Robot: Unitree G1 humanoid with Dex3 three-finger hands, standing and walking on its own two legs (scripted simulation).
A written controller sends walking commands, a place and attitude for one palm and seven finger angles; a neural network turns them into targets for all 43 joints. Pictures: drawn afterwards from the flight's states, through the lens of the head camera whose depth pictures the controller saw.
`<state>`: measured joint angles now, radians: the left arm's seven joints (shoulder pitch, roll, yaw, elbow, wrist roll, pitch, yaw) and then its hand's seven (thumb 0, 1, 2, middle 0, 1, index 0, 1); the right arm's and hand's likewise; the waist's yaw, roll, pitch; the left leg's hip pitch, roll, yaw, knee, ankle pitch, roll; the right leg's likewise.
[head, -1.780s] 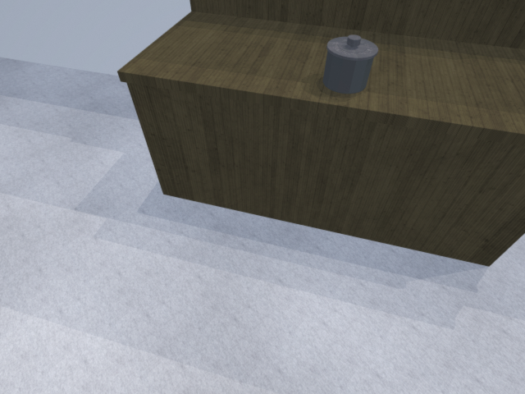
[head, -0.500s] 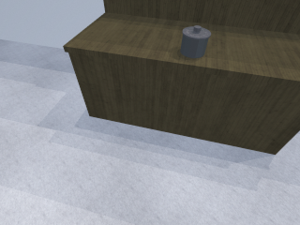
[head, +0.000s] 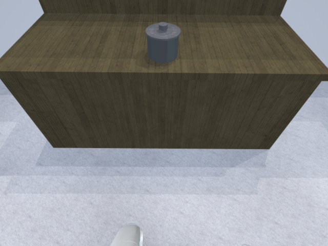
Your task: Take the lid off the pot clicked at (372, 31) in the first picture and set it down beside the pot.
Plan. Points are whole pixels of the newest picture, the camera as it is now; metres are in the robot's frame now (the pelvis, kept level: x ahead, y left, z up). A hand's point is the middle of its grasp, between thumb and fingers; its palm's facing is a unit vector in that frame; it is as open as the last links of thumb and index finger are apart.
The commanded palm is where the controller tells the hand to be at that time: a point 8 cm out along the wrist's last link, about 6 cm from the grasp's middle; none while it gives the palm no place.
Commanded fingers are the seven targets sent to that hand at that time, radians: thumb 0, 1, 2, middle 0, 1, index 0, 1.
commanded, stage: walk to a spot facing it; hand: left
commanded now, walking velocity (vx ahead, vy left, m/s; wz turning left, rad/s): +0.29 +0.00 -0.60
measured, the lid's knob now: (163, 26) +0.98 +0.11 +0.07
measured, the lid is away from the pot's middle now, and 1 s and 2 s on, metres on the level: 0.00 0.00 0.00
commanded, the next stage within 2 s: turn to face it in 1.28 s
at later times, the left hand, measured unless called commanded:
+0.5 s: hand (120, 172) +0.36 +0.19 -0.15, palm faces -0.33 -0.90 -0.27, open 7.4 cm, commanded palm none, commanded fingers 0.00 0.90 0.90 -0.20 -0.30 -0.20 -0.30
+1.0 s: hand (131, 161) +0.41 +0.17 -0.17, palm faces -0.54 -0.83 -0.16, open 7.4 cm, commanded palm none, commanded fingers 0.00 0.90 0.90 -0.20 -0.30 -0.20 -0.30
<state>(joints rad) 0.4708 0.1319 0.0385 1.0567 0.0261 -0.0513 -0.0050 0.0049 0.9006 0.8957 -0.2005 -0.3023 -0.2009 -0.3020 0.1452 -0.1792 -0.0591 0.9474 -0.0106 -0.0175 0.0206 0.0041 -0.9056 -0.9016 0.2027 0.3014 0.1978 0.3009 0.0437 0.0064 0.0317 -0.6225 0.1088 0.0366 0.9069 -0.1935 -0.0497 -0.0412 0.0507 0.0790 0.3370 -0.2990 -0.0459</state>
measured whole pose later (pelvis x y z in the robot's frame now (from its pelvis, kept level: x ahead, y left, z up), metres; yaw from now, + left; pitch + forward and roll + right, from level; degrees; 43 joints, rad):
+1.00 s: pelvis +0.22 +0.05 +0.00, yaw -36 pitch +0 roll -1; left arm 0.18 0.25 0.09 0.90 0.02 0.08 -0.04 0.01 0.90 0.90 -0.20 -0.30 -0.20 -0.30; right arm 0.26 -0.15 0.00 0.88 -0.02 0.00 -0.03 0.00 -0.90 -0.90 0.21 0.30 0.20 0.30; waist 0.00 -0.06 0.05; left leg -0.20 0.08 0.15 0.50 -0.29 0.01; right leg -0.53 0.02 0.01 1.09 -0.39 0.06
